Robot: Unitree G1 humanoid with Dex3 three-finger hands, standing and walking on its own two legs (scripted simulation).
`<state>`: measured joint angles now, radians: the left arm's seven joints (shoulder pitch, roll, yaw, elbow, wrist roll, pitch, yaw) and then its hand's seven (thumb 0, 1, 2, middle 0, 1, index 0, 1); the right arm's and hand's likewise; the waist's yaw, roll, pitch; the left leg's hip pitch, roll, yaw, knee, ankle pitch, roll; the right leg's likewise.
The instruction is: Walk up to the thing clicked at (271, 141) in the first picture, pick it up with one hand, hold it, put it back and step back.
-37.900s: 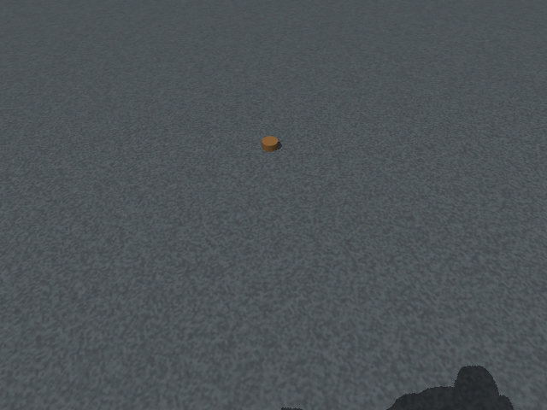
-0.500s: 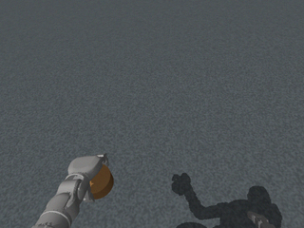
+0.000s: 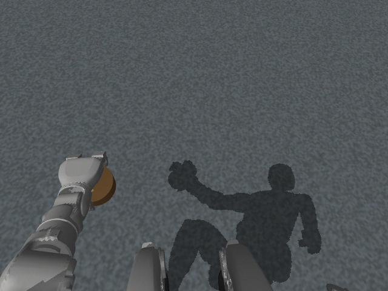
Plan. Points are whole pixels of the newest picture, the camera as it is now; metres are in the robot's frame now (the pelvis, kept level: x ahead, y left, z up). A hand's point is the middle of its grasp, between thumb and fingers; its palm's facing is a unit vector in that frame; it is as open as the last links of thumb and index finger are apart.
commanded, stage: crouch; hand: left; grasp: from above
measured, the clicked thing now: (94, 184) +0.40 +0.24 -0.14
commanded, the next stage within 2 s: lower in 1.30 s
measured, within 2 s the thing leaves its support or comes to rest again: neither
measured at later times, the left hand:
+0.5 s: hand (107, 200) +0.41 +0.27 -0.35, palm faces -0.46 -0.01 -0.89, open 12.0 cm
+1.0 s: hand (113, 198) +0.44 +0.27 -0.43, palm faces -0.47 -0.03 -0.88, open 12.0 cm
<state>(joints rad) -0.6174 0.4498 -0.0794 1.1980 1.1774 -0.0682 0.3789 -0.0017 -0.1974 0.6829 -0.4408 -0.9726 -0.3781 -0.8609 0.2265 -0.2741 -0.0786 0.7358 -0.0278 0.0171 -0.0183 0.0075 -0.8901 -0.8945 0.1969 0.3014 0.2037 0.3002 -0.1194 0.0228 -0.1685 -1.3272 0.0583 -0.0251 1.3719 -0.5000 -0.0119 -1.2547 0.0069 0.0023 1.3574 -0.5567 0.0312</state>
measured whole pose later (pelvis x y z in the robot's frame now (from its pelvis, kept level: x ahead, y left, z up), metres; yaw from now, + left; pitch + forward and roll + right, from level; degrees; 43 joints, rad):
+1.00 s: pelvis -0.03 +0.00 -0.26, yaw -6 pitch +36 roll -8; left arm -0.93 0.77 0.15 1.41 1.28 -0.23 0.38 0.00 -0.22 0.69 -0.48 -0.94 -0.42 -0.83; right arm 0.15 -0.25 0.03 0.76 -0.14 -0.04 0.12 0.00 -0.90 -0.90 0.20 0.30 0.21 0.30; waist -0.22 -0.02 -0.06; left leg -2.25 0.06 -0.15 2.27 -0.66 -0.02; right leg -2.13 0.05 -0.05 2.22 -0.74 0.05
